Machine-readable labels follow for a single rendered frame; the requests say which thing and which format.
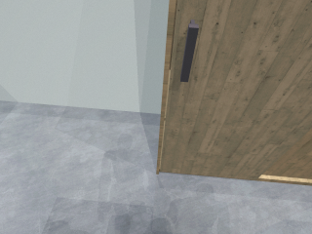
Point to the handle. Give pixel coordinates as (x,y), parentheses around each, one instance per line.
(191,38)

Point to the wardrobe door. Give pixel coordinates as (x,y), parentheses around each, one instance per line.
(296,162)
(248,98)

